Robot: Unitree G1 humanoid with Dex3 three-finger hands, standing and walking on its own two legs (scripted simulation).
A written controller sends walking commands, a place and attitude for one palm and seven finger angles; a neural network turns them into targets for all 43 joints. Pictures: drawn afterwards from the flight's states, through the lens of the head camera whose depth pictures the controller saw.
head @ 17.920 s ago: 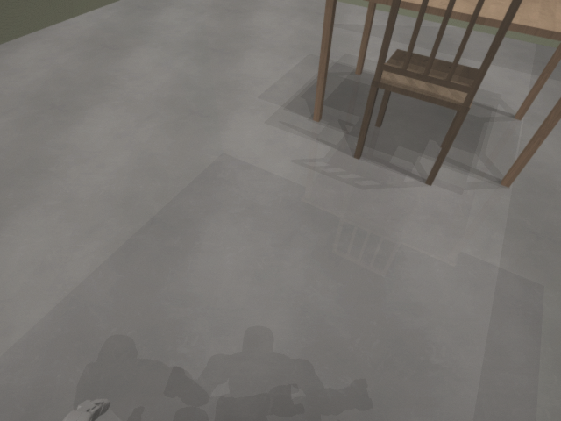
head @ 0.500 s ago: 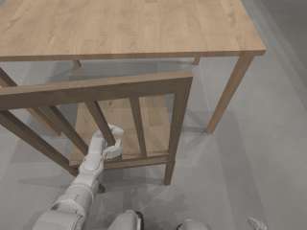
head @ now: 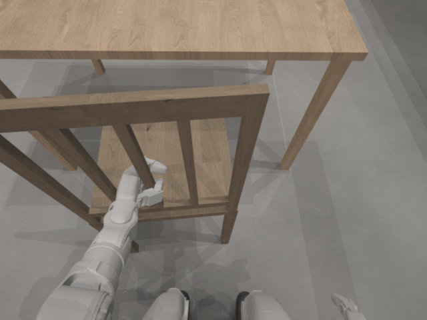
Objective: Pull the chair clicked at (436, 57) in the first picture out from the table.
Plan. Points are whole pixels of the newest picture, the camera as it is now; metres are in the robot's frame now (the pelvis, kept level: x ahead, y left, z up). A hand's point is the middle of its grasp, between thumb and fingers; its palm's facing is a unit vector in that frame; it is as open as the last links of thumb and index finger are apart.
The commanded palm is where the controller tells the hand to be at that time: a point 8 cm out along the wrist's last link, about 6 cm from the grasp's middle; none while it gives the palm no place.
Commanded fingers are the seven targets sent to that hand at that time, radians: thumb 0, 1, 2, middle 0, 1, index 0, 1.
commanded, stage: step backward, pulling the chair out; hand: left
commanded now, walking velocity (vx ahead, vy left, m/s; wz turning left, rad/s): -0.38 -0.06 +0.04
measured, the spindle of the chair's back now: (145, 174) +0.38 +0.15 -0.03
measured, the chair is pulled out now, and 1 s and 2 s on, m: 0.19 0.28 0.41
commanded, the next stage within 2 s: none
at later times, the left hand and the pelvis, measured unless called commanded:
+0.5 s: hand (154, 211) +0.31 +0.13 -0.06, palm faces +0.04 -0.98 -0.20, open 5.2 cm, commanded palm +0.30 +0.18 -0.06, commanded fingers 0.00 0.90 0.90 -0.50 -1.45 -0.50 -1.45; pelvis -0.04 -0.02 +0.00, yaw +1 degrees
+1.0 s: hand (149, 232) +0.27 +0.14 -0.06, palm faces +0.05 -0.98 -0.20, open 5.3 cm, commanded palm +0.25 +0.19 -0.06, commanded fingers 0.00 0.90 0.90 -0.50 -1.45 -0.50 -1.45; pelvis -0.09 -0.01 +0.00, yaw +2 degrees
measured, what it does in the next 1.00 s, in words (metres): steps on the spot: left foot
